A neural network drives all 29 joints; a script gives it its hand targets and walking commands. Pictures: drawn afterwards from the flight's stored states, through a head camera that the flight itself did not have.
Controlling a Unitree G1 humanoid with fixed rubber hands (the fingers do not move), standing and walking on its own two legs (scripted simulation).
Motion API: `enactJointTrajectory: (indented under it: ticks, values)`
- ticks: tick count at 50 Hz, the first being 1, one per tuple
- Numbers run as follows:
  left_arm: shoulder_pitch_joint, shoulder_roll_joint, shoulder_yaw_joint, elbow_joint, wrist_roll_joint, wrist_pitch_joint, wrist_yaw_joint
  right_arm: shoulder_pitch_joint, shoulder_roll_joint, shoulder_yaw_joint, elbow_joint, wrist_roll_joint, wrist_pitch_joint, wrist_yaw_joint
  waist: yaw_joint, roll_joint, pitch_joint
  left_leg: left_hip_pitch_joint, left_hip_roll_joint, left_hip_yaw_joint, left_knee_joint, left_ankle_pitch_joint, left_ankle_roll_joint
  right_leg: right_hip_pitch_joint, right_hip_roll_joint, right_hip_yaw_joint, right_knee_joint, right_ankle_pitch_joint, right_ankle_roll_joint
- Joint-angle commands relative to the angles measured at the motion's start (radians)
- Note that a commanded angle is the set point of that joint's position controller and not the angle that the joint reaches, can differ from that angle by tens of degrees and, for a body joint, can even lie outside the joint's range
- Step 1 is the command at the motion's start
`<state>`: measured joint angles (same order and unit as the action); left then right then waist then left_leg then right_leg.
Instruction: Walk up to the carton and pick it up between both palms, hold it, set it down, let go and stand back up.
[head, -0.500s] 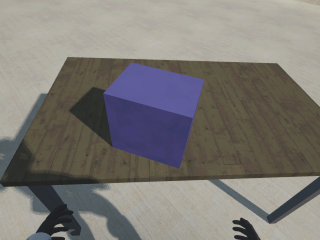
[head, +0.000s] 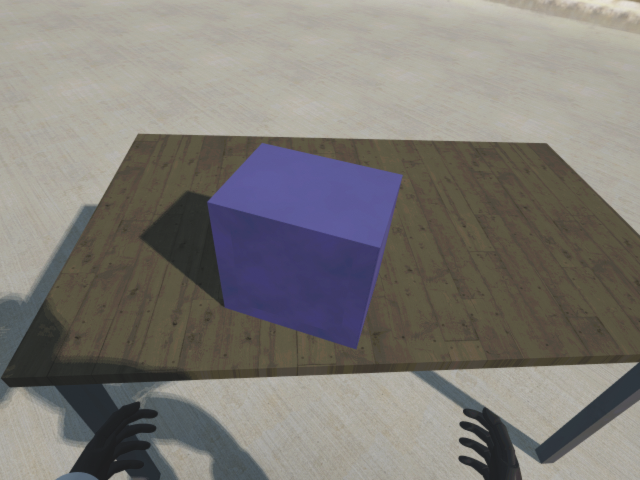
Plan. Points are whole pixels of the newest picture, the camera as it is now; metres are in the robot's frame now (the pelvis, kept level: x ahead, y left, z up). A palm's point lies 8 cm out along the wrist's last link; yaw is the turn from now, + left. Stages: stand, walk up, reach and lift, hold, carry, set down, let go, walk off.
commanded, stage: reach and lift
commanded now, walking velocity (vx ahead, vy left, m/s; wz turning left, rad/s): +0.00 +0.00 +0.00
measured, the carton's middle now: (308, 245) +0.48 +0.01 +0.03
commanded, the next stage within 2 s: none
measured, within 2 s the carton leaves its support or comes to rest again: neither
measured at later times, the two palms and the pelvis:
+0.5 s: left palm (69, 412) +0.21 +0.29 +0.01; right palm (473, 442) +0.17 -0.18 +0.02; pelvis +0.05 +0.03 +0.00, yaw +0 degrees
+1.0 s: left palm (77, 379) +0.24 +0.28 +0.03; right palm (471, 405) +0.20 -0.18 +0.04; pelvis +0.06 +0.04 +0.01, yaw +0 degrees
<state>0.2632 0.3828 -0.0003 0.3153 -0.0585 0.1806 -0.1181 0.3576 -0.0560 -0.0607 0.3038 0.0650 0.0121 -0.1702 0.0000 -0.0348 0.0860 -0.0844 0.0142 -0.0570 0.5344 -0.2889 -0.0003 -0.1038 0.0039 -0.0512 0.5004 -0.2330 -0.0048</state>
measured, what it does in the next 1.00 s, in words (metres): shifts its weight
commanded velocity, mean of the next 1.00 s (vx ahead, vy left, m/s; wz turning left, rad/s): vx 0.00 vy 0.00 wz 0.00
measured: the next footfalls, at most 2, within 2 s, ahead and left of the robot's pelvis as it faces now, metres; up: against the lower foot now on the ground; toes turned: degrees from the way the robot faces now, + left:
none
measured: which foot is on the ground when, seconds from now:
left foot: down 0.00-1.00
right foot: down 0.00-1.00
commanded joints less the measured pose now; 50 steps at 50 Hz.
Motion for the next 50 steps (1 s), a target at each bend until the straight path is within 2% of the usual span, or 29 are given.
enactJointTrajectory:
  ticks: [1, 2, 4, 6, 8, 9, 11, 12, 13, 16, 19, 21, 23, 30, 31, 32, 33, 36, 37, 38, 39, 40, 42, 43, 44, 45, 47, 49, 50]
  values:
    - [-0.113, 0.321, 0.151, -0.329, -0.171, -0.072, -0.018, -0.018, -0.044, 0.043, -0.462, 0.014, 0.021, -0.06, 0.057, 0.091, 0.008, -0.346, 0.043, 0.172, -0.245, -0.116, 0.047, 0.279, -0.009, 0.11, -0.13, -0.13, 0.01]
    - [-0.123, 0.335, 0.174, -0.338, -0.163, -0.075, -0.019, -0.013, -0.034, 0.067, -0.503, 0.018, 0.036, -0.065, 0.076, 0.098, -0.006, -0.349, 0.036, 0.174, -0.226, -0.108, 0.052, 0.257, -0.02, 0.125, -0.129, -0.124, 0.013]
    - [-0.089, 0.344, 0.164, -0.345, -0.182, -0.073, -0.019, 0.02, -0.03, 0.056, -0.52, 0.022, 0.066, -0.08, 0.064, 0.098, 0.011, -0.307, 0.041, 0.163, -0.227, -0.09, 0.04, 0.232, -0.027, 0.119, -0.141, -0.116, 0.008]
    - [-0.092, 0.361, 0.167, -0.389, -0.188, -0.077, -0.024, 0.027, -0.016, 0.081, -0.598, 0.03, 0.087, -0.092, 0.075, 0.111, 0.014, -0.303, 0.04, 0.163, -0.219, -0.087, 0.043, 0.219, -0.032, 0.126, -0.145, -0.101, 0.004]
    - [-0.052, 0.368, 0.169, -0.404, -0.224, -0.087, -0.024, 0.076, 0.02, 0.097, -0.632, 0.037, 0.104, -0.106, 0.076, 0.068, 0.002, -0.206, 0.017, 0.164, -0.181, -0.014, 0.016, 0.147, -0.063, 0.135, -0.174, -0.077, -0.003]
    - [-0.063, 0.385, 0.166, -0.396, -0.236, -0.083, -0.033, 0.065, 0.012, 0.092, -0.655, 0.036, 0.116, -0.112, 0.069, 0.055, 0.018, -0.174, 0.015, 0.155, -0.179, -0.03, 0.017, 0.106, -0.065, 0.138, -0.191, -0.108, -0.01]
    - [-0.046, 0.408, 0.167, -0.432, -0.262, -0.091, -0.027, 0.095, 0.023, 0.114, -0.699, 0.05, 0.129, -0.122, 0.086, 0.056, -0.001, -0.123, 0.008, 0.149, -0.172, 0.013, 0.007, 0.062, -0.079, 0.138, -0.203, -0.08, -0.013]
    - [-0.03, 0.393, 0.158, -0.434, -0.269, -0.09, -0.029, 0.11, 0.03, 0.109, -0.713, 0.054, 0.13, -0.123, 0.074, 0.072, 0.006, -0.128, 0.009, 0.141, -0.18, 0.009, 0.002, 0.063, -0.08, 0.135, -0.202, -0.076, -0.014]
    - [-0.024, 0.387, 0.16, -0.461, -0.273, -0.096, -0.03, 0.116, 0.037, 0.121, -0.733, 0.068, 0.132, -0.126, 0.088, 0.077, 0.003, -0.133, 0.008, 0.141, -0.182, 0.024, 0.006, 0.063, -0.082, 0.13, -0.198, -0.042, -0.011]
    - [0.013, 0.396, 0.173, -0.503, -0.279, -0.109, -0.036, 0.156, 0.013, 0.107, -0.738, 0.076, 0.127, -0.127, 0.077, 0.107, 0.004, -0.125, 0.018, 0.123, -0.177, 0.073, -0.007, 0.076, -0.076, 0.119, -0.187, 0.049, -0.018]
    - [0.031, 0.392, 0.175, -0.566, -0.281, -0.144, -0.032, 0.18, 0.005, 0.108, -0.774, 0.091, 0.108, -0.127, 0.069, 0.135, -0.021, -0.103, 0.019, 0.097, -0.16, 0.148, -0.016, 0.082, -0.071, 0.12, -0.172, 0.126, -0.022]
    - [0.064, 0.369, 0.156, -0.596, -0.288, -0.166, -0.033, 0.208, -0.003, 0.089, -0.779, 0.095, 0.08, -0.127, 0.049, 0.147, -0.031, -0.084, 0.026, 0.088, -0.145, 0.212, -0.032, 0.091, -0.061, 0.11, -0.167, 0.173, -0.026]
    - [0.116, 0.349, 0.164, -0.586, -0.277, -0.183, -0.036, 0.244, -0.004, 0.106, -0.771, 0.103, 0.052, -0.124, 0.055, 0.159, -0.055, -0.059, 0.024, 0.072, -0.126, 0.321, -0.041, 0.097, -0.055, 0.109, -0.16, 0.255, -0.028]
    - [0.187, 0.31, 0.139, -0.663, -0.276, -0.252, -0.033, 0.284, -0.024, 0.089, -0.773, 0.121, -0.062, -0.114, 0.035, 0.184, -0.102, 0.003, 0.03, 0.028, -0.078, 0.578, -0.082, 0.098, -0.023, 0.104, -0.163, 0.325, -0.027]
    - [0.171, 0.327, 0.136, -0.699, -0.278, -0.269, -0.028, 0.278, -0.021, 0.101, -0.788, 0.123, -0.077, -0.111, 0.039, 0.193, -0.119, 0.004, 0.027, 0.027, -0.073, 0.584, -0.085, 0.096, -0.027, 0.11, -0.166, 0.326, -0.025]
    - [0.182, 0.32, 0.135, -0.667, -0.271, -0.27, -0.03, 0.285, -0.025, 0.103, -0.737, 0.127, -0.087, -0.109, 0.039, 0.195, -0.096, 0.021, 0.029, 0.022, -0.072, 0.6, -0.087, 0.087, -0.024, 0.107, -0.166, 0.322, -0.027]
    - [0.187, 0.316, 0.124, -0.667, -0.276, -0.269, -0.037, 0.292, -0.033, 0.092, -0.746, 0.133, -0.102, -0.114, 0.028, 0.177, -0.096, 0.032, 0.03, 0.016, -0.064, 0.61, -0.086, 0.082, -0.019, 0.109, -0.171, 0.339, -0.027]
    - [0.176, 0.316, 0.116, -0.667, -0.29, -0.267, -0.037, 0.253, -0.046, 0.078, -0.746, 0.135, -0.111, -0.112, 0.023, 0.202, -0.089, 0.015, 0.029, 0.01, -0.075, 0.61, -0.092, 0.094, -0.016, 0.111, -0.18, 0.308, -0.032]
    - [0.176, 0.319, 0.119, -0.647, -0.286, -0.258, -0.04, 0.242, -0.054, 0.078, -0.729, 0.135, -0.106, -0.108, 0.024, 0.187, -0.08, 0.02, 0.031, 0.013, -0.079, 0.592, -0.088, 0.088, -0.016, 0.108, -0.185, 0.295, -0.029]
    - [0.153, 0.31, 0.109, -0.663, -0.289, -0.25, -0.038, 0.232, -0.041, 0.084, -0.713, 0.137, -0.103, -0.108, 0.02, 0.203, -0.062, 0.027, 0.029, 0.011, -0.089, 0.598, -0.091, 0.086, -0.017, 0.114, -0.194, 0.288, -0.031]
    - [0.149, 0.338, 0.112, -0.679, -0.3, -0.248, -0.039, 0.222, -0.064, 0.076, -0.748, 0.139, -0.101, -0.109, 0.019, 0.187, -0.099, 0.037, 0.032, 0.013, -0.079, 0.61, -0.089, 0.092, -0.017, 0.112, -0.192, 0.302, -0.032]
    - [0.116, 0.349, 0.119, -0.69, -0.302, -0.245, -0.035, 0.201, -0.072, 0.09, -0.767, 0.141, -0.093, -0.107, 0.039, 0.2, -0.102, 0.024, 0.027, 0.019, -0.085, 0.596, -0.087, 0.095, -0.02, 0.113, -0.186, 0.295, -0.031]
    - [0.064, 0.352, 0.108, -0.688, -0.321, -0.25, -0.033, 0.164, -0.068, 0.074, -0.761, 0.136, -0.071, -0.103, 0.015, 0.185, -0.084, -0.005, 0.032, 0.02, -0.102, 0.502, -0.075, 0.09, -0.025, 0.115, -0.188, 0.231, -0.034]
    - [0.061, 0.358, 0.108, -0.722, -0.321, -0.242, -0.023, 0.162, -0.065, 0.072, -0.773, 0.146, -0.061, -0.101, 0.023, 0.212, -0.104, -0.011, 0.029, 0.02, -0.1, 0.52, -0.079, 0.106, -0.026, 0.12, -0.182, 0.242, -0.036]
    - [0.03, 0.358, 0.097, -0.679, -0.328, -0.229, -0.024, 0.119, -0.093, 0.051, -0.785, 0.14, -0.039, -0.1, 0.018, 0.193, -0.084, -0.026, 0.034, 0.023, -0.117, 0.451, -0.073, 0.097, -0.026, 0.11, -0.188, 0.196, -0.039]
    - [0.014, 0.375, 0.095, -0.703, -0.331, -0.219, -0.019, 0.12, -0.07, 0.048, -0.785, 0.147, -0.02, -0.1, 0.012, 0.211, -0.085, -0.043, 0.039, 0.021, -0.132, 0.436, -0.075, 0.111, -0.028, 0.115, -0.188, 0.187, -0.045]
    - [-0.013, 0.365, 0.083, -0.715, -0.355, -0.2, -0.012, 0.084, -0.082, 0.051, -0.846, 0.146, 0.0, -0.102, 0.017, 0.177, -0.112, -0.065, 0.042, 0.029, -0.135, 0.401, -0.064, 0.115, -0.028, 0.114, -0.177, 0.19, -0.043]
    - [-0.077, 0.382, 0.081, -0.727, -0.348, -0.173, -0.008, 0.06, -0.093, 0.054, -0.85, 0.145, 0.044, -0.104, 0.007, 0.21, -0.112, -0.065, 0.039, 0.033, -0.146, 0.366, -0.062, 0.115, -0.036, 0.119, -0.182, 0.174, -0.046]
    - [-0.104, 0.393, 0.087, -0.716, -0.358, -0.154, -0.004, 0.036, -0.099, 0.036, -0.852, 0.15, 0.06, -0.102, 0.004, 0.196, -0.115, -0.077, 0.042, 0.036, -0.151, 0.334, -0.06, 0.122, -0.033, 0.117, -0.182, 0.16, -0.048]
